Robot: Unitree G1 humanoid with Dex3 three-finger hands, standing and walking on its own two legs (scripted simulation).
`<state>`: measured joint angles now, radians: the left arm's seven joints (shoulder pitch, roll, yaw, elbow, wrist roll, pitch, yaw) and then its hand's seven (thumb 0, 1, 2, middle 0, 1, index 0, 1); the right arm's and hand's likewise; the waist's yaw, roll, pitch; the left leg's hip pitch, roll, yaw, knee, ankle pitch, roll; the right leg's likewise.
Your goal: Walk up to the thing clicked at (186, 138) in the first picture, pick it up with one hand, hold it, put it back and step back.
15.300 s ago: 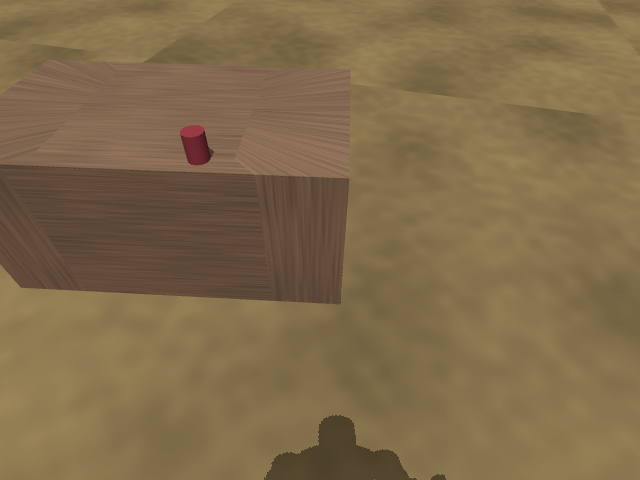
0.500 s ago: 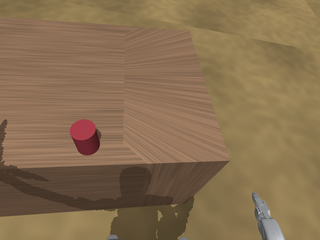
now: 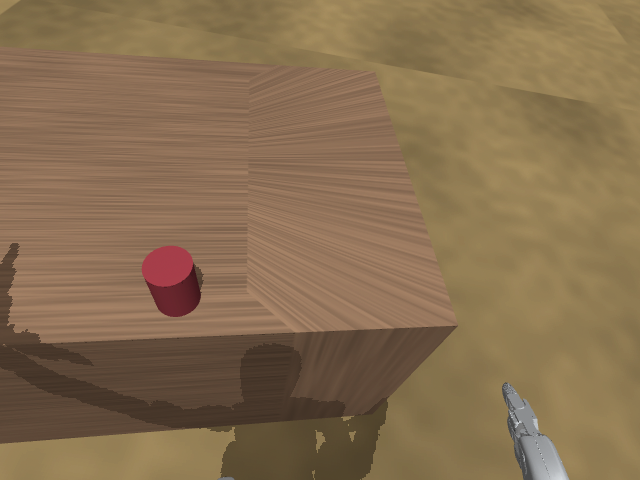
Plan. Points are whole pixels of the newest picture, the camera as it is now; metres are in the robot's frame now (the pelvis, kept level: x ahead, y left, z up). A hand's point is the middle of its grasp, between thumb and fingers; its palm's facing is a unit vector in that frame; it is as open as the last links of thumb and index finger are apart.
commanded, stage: go down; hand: left
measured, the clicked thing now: (173, 282) +0.44 +0.18 -0.06
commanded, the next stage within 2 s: approach in 1.18 s
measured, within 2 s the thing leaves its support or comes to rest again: neither
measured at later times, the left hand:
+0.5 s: hand out of the picture +0.35 +0.37 +0.08, palm faces +0.16 -0.99 +0.02, open 17.7 cm
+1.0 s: hand out of the picture +0.36 +0.38 +0.09, palm faces +0.19 -0.98 +0.02, open 17.7 cm
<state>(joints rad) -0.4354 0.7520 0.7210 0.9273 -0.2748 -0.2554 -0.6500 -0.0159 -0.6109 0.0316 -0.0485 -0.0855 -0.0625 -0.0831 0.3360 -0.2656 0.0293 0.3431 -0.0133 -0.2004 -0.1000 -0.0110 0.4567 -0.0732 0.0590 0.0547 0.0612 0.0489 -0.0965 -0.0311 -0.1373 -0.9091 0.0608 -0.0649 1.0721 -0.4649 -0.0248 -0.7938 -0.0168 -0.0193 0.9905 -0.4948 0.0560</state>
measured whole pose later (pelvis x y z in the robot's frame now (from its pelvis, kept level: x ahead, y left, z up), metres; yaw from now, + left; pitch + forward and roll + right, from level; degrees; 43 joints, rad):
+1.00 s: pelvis +0.00 +0.00 +0.00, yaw +0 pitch +17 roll -4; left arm -0.42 0.74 0.73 0.91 -0.27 -0.25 -0.63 -0.02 -0.61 0.02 -0.04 -0.09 -0.06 -0.08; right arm 0.34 -0.26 0.02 0.36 -0.01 -0.20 -0.10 -0.01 0.46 -0.07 0.06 0.05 0.06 0.05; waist -0.09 -0.03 -0.14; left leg -0.89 0.06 -0.06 1.06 -0.46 -0.02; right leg -0.78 -0.02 -0.01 0.98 -0.49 0.06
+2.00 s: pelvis -0.02 +0.00 -0.05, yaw -2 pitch +24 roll -4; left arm -0.48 0.42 0.50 0.82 -0.17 -0.48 -0.28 -0.02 -0.60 0.02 -0.02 -0.09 -0.07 -0.07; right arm 0.39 -0.25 -0.06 0.10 -0.08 -0.11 0.00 -0.01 0.51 -0.06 0.06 0.06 0.06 0.05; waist -0.17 -0.02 -0.14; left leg -1.19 0.08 -0.06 1.29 -0.52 -0.03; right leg -1.09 0.00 0.00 1.23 -0.56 0.06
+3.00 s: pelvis -0.02 -0.01 -0.04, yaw -2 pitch +23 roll -3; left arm -0.58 0.38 0.39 0.89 -0.10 -0.46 -0.11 -0.01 -0.42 0.20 -0.49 -0.38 -0.52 -0.36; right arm 0.42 -0.26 -0.09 -0.03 -0.05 0.03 0.04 -0.01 0.52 -0.05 0.06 0.05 0.06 0.05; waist -0.18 -0.01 -0.15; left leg -1.16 0.07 -0.06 1.28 -0.52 -0.03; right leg -1.06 0.00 0.00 1.23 -0.56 0.05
